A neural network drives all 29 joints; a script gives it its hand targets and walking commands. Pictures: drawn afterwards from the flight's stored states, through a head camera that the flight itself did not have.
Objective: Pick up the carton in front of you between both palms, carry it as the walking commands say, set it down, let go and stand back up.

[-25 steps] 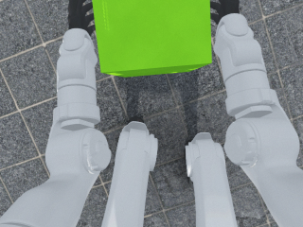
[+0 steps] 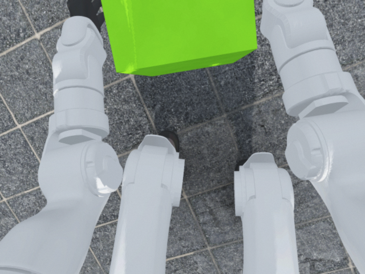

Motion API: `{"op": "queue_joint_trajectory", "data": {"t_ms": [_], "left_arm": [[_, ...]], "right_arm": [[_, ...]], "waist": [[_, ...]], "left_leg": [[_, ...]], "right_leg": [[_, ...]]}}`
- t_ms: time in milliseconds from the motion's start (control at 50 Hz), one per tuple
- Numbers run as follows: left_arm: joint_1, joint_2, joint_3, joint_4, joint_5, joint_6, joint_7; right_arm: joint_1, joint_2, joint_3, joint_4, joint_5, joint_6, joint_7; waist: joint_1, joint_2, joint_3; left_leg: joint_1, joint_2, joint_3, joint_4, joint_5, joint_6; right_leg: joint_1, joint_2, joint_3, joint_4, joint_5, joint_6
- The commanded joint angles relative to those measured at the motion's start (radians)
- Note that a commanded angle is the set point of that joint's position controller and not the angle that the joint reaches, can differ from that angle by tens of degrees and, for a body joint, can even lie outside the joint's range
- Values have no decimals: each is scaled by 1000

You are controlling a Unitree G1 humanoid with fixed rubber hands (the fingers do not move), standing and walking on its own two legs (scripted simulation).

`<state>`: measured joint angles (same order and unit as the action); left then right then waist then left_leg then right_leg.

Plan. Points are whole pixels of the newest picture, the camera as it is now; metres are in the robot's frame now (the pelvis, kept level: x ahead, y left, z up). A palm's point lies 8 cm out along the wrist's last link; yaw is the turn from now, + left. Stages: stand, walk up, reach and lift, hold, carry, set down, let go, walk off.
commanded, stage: set down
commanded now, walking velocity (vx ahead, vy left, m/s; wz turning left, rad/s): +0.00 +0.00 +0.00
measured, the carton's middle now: (181, 12) +0.54 +0.13 -0.25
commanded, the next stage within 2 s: none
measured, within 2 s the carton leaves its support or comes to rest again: rests again in 0.24 s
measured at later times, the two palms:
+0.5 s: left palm (90, 26) +0.48 +0.28 -0.19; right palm out of the picture +0.56 -0.02 -0.19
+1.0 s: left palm (92, 33) +0.47 +0.28 -0.21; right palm out of the picture +0.56 -0.05 -0.21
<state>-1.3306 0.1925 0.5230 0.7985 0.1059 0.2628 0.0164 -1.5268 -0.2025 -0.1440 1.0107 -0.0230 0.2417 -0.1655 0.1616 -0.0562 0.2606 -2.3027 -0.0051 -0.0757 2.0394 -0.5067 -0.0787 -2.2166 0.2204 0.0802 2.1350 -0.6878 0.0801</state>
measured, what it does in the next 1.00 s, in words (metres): stands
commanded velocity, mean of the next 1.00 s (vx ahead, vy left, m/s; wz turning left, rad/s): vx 0.00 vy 0.00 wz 0.00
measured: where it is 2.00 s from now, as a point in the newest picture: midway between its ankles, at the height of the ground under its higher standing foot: (204, 189)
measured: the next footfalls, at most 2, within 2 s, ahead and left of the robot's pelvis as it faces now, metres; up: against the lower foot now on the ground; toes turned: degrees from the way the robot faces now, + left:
none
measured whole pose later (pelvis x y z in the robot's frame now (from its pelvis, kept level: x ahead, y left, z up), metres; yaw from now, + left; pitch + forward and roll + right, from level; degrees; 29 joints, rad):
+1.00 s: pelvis -0.02 +0.00 -0.02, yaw +1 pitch +36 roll +2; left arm -1.50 0.33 0.52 1.15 0.05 0.07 0.02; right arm -1.63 -0.33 -0.02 1.12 0.04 0.15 -0.10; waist 0.15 -0.02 0.50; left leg -2.23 0.02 -0.04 2.10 -0.49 -0.06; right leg -2.16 0.15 0.05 2.21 -0.67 0.05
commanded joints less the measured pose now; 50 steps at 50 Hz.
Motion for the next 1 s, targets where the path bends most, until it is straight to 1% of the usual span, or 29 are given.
{"op": "queue_joint_trajectory", "data": {"t_ms": [0, 120, 300, 420, 560, 680, 760, 800, 820, 840, 860, 900, 920, 940, 980], "left_arm": [[-626, -708, -387, -67, -101, -26, -276], [-648, -669, -373, -57, -99, -42, -270], [-628, -634, -333, 3, -88, -59, -266], [-598, -610, -297, 53, -70, -63, -269], [-553, -548, -243, 106, -33, -59, -262], [-521, -490, -193, 145, -3, -57, -255], [-496, -448, -154, 163, 11, -66, -242], [-464, -381, -121, 177, 15, -79, -224], [-408, -245, -63, 203, 26, -97, -191], [-390, -154, -35, 201, 30, -115, -163], [-354, -6, 10, 223, 33, -137, -123], [-324, 276, 43, 247, -4, -192, -29], [-349, 320, 25, 260, -35, -212, 1], [-369, 350, 11, 273, -63, -228, 21], [-394, 381, -28, 285, -120, -252, 39]], "right_arm": [[-484, 925, 287, -110, 90, -42, 231], [-514, 866, 277, -107, 103, -58, 231], [-509, 778, 245, -65, 93, -75, 244], [-448, 726, 205, -11, 55, -72, 253], [-398, 648, 149, 43, 2, -63, 264], [-375, 586, 110, 74, -37, -54, 268], [-387, 532, 102, 72, -48, -58, 261], [-387, 454, 96, 65, -49, -64, 245], [-360, 315, 74, 57, -56, -71, 212], [-356, 223, 72, 42, -51, -77, 189], [-339, 77, 59, 36, -46, -86, 154], [-341, -184, 78, 18, 1, -106, 79], [-370, -218, 105, 16, 36, -110, 61], [-395, -238, 131, 13, 72, -113, 53], [-439, -251, 190, -4, 144, -121, 50]], "waist": [[138, -169, -1170], [134, -144, -1096], [113, -138, -963], [87, -120, -849], [63, -131, -723], [54, -134, -652], [63, -136, -658], [70, -135, -672], [76, -125, -674], [77, -122, -698], [81, -114, -719], [98, -102, -783], [110, -100, -820], [119, -102, -858], [138, -114, -935]], "left_leg": [[687, -55, 184, -59, 484, 41], [675, -49, 176, -48, 456, 48], [641, -47, 154, -34, 412, 60], [608, -49, 141, -27, 377, 62], [540, -49, 128, -28, 295, 68], [494, -47, 125, -26, 241, 72], [490, -42, 132, -21, 239, 68], [501, -36, 139, -18, 248, 61], [515, -28, 146, -17, 254, 51], [536, -21, 149, -17, 262, 45], [551, -13, 152, -15, 274, 36], [591, 5, 155, -10, 318, 25], [612, 11, 153, -9, 346, 26], [633, 14, 150, -8, 372, 31], [664, 21, 144, -3, 425, 43]], "right_leg": [[440, -26, -132, -195, 439, -40], [394, -26, -125, -191, 392, -45], [324, -33, -121, -175, 328, -53], [272, -39, -117, -168, 289, -61], [251, -49, -110, -166, 228, -69], [259, -56, -99, -168, 200, -73], [298, -65, -92, -165, 213, -63], [329, -75, -89, -163, 228, -55], [350, -87, -89, -166, 231, -48], [380, -93, -85, -168, 244, -41], [408, -105, -81, -165, 260, -32], [457, -124, -65, -156, 296, -18], [468, -129, -60, -150, 319, -14], [472, -135, -57, -143, 341, -13], [483, -145, -56, -126, 381, -13]]}}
